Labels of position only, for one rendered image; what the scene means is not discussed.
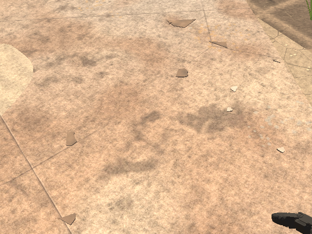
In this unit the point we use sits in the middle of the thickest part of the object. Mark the right robot hand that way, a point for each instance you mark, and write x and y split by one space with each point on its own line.
300 222

